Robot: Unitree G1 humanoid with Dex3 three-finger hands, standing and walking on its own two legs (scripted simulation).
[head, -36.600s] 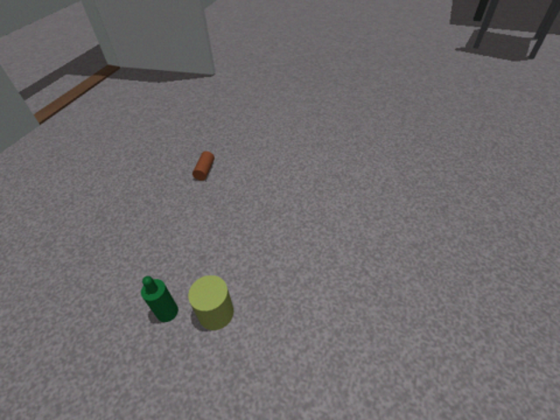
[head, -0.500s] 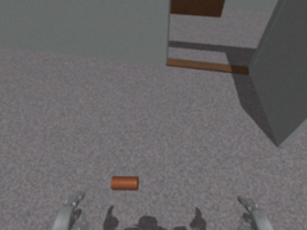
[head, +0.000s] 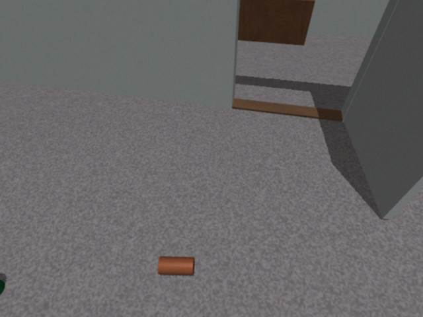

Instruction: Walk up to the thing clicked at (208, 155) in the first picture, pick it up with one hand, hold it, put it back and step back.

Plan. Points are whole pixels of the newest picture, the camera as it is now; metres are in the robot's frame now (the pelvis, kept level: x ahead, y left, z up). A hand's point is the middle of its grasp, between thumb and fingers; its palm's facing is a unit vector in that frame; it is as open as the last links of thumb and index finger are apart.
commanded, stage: stand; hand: left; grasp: from above
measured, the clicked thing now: (176, 265) +0.48 +0.20 -0.73
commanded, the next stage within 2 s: step back in 1.92 s
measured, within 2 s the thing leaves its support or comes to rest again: neither
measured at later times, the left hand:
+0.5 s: hand out of the picture +0.03 +0.23 -0.15, palm faces +0.02 -0.94 -0.33, open 7.4 cm
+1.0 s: hand out of the picture +0.07 +0.22 -0.15, palm faces +0.01 -0.95 -0.32, open 7.4 cm
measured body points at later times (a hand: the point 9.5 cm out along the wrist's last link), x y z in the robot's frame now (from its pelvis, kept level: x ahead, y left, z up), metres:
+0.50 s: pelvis -0.01 -0.01 +0.01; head -0.02 -0.01 +0.46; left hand +0.03 +0.28 -0.13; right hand +0.05 -0.29 -0.13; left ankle +0.02 +0.12 -0.73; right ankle +0.00 -0.15 -0.73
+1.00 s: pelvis +0.01 -0.02 +0.01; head +0.01 -0.03 +0.46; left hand +0.07 +0.27 -0.12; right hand +0.07 -0.30 -0.13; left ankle +0.02 +0.12 -0.73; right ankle +0.00 -0.15 -0.73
